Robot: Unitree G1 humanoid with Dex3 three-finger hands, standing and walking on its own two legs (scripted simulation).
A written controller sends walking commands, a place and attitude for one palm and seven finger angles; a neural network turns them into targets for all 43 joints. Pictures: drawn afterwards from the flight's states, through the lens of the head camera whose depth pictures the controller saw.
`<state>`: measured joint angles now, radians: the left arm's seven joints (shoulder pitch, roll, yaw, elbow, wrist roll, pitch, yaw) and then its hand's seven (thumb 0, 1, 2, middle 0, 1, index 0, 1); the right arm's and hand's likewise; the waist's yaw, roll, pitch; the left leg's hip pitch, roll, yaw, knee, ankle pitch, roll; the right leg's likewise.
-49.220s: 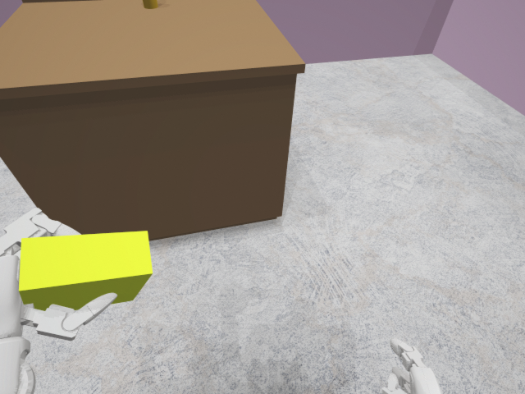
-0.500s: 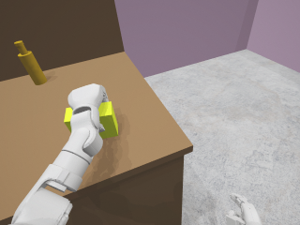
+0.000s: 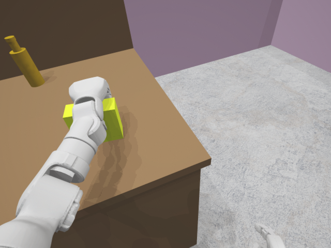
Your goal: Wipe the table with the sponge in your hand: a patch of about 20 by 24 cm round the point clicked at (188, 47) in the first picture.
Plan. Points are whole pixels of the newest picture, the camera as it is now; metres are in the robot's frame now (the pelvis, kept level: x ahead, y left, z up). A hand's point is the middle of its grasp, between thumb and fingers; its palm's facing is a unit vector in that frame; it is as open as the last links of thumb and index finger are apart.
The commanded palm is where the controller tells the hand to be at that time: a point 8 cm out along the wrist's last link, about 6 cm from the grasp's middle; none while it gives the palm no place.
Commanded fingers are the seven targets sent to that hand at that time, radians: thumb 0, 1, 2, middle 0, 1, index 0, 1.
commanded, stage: wipe forward along the third lane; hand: left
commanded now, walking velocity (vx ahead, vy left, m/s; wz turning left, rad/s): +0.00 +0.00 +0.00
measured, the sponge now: (98, 127) +0.40 +0.22 +0.10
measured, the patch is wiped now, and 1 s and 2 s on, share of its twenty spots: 0.85 0.90 0.90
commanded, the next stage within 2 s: wipe back along the third lane in 0.60 s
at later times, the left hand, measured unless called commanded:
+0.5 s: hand (93, 100) +0.45 +0.23 +0.16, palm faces -0.04 -0.04 -1.00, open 9.5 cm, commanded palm +0.43 +0.25 +0.19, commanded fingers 0.00 0.10 1.30 -1.20 -1.60 -1.20 -1.60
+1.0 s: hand (91, 102) +0.45 +0.23 +0.16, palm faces +0.05 -0.02 -1.00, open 9.5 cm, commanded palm +0.40 +0.23 +0.18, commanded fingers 0.00 0.10 1.30 -1.20 -1.60 -1.20 -1.60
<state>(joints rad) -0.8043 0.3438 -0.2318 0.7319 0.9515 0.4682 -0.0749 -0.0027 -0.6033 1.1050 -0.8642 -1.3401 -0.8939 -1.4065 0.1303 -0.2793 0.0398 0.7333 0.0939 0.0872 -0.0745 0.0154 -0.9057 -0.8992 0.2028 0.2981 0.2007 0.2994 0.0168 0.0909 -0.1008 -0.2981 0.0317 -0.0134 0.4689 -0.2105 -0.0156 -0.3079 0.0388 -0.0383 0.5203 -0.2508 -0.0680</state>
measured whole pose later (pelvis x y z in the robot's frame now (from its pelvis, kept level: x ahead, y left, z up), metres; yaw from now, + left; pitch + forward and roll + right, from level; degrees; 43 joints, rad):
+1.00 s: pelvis +0.02 +0.03 +0.00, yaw -1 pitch +4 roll +0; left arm -0.78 0.34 -0.25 0.71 0.96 0.48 0.02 -0.01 -0.58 1.12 -0.83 -1.41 -0.86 -1.48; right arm 0.14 -0.28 0.02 0.73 0.10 0.12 -0.04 0.02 -0.91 -0.90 0.20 0.30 0.20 0.30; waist 0.02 0.09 -0.13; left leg -0.30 0.01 0.01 0.44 -0.22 0.00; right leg -0.30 0.02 -0.01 0.46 -0.24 -0.02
